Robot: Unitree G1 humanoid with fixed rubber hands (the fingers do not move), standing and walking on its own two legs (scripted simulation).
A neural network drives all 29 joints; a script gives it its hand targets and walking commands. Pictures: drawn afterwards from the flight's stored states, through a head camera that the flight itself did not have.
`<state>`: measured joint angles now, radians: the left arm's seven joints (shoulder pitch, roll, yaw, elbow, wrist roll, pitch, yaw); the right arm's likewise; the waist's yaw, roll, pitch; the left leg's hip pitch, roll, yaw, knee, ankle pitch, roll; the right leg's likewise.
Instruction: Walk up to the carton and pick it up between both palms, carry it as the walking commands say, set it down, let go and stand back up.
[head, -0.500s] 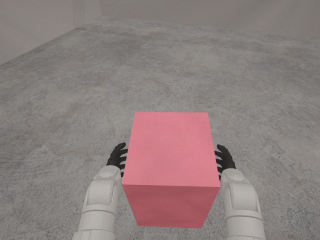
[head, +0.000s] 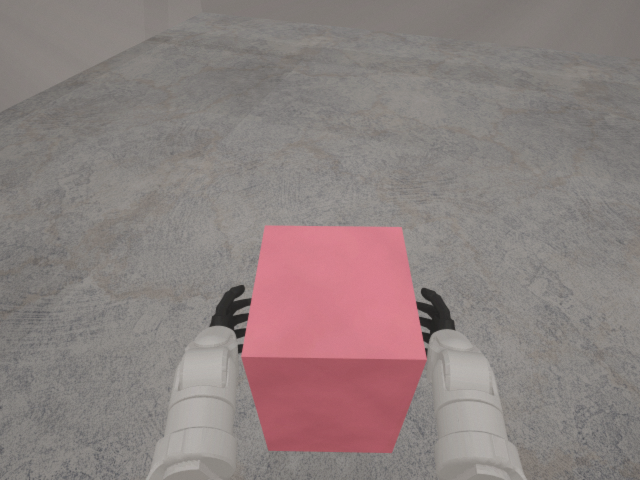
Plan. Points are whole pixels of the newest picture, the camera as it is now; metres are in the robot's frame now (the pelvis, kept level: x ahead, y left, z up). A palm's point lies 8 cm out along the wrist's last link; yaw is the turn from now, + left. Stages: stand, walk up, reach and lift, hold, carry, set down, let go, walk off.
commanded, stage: set down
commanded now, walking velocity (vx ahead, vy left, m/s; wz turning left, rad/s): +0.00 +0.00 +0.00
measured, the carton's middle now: (331, 344) +0.34 +0.00 -0.05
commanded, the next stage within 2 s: none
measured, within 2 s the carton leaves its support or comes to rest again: neither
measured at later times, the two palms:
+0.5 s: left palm (237, 357) +0.33 +0.15 -0.07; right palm (424, 363) +0.33 -0.14 -0.08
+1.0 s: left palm (248, 364) +0.37 +0.15 -0.16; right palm (409, 372) +0.36 -0.14 -0.17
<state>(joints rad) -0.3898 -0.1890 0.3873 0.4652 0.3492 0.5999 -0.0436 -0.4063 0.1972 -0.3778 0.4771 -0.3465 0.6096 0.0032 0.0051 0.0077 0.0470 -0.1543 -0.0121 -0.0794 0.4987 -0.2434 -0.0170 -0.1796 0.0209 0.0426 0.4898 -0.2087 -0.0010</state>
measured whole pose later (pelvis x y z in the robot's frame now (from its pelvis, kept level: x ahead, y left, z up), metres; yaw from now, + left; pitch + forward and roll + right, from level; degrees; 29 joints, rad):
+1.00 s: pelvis -0.03 +0.00 -0.11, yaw +0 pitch +31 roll +1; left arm -0.62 -0.14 0.45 0.57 0.24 0.23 -0.01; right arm -0.61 0.15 -0.41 0.57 -0.25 0.24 -0.05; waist 0.02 0.00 -0.14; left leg -1.26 -0.06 -0.08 1.14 -0.42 -0.04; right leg -1.30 0.06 0.09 1.14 -0.38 0.02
